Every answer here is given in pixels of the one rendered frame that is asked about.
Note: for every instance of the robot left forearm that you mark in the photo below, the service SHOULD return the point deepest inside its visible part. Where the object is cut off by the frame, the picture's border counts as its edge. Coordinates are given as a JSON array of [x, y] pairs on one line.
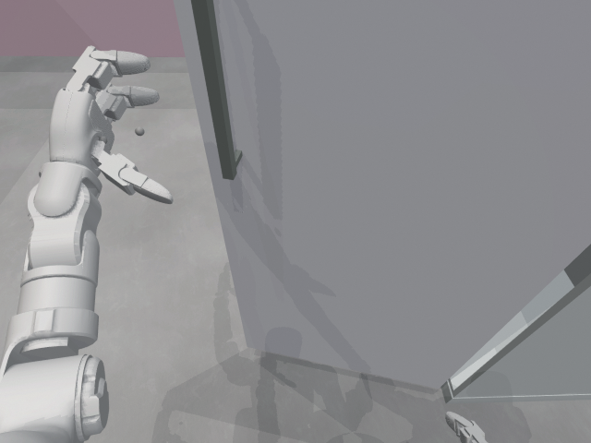
[[55, 315]]

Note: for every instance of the fridge door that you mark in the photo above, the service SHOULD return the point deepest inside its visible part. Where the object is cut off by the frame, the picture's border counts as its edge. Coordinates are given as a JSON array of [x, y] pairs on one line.
[[414, 172]]

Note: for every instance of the robot right hand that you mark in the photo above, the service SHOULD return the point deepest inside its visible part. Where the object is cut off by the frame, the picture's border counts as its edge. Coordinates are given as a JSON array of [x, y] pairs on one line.
[[468, 432]]

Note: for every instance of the handle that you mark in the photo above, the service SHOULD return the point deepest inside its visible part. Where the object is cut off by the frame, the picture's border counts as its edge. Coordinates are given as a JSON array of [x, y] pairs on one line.
[[205, 21]]

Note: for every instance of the robot left hand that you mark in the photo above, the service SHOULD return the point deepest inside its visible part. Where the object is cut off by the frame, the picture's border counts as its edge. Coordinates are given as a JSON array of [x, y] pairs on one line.
[[79, 119]]

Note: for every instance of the left robot upper arm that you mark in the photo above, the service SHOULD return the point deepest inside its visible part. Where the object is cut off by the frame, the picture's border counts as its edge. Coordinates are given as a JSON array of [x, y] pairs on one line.
[[61, 400]]

